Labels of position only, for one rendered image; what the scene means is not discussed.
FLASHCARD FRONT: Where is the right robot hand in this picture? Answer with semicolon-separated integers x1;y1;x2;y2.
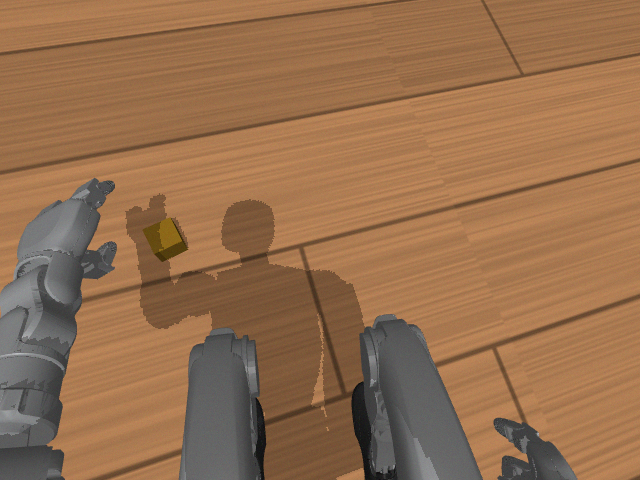
494;418;578;480

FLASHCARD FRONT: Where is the right robot foot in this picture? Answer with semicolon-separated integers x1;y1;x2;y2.
352;381;398;480

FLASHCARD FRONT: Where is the left robot hand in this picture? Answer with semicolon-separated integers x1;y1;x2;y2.
17;178;117;279

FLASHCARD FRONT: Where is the cube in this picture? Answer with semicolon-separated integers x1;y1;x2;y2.
142;217;188;262

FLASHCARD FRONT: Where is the left robot arm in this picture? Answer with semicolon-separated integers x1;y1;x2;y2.
0;251;84;480

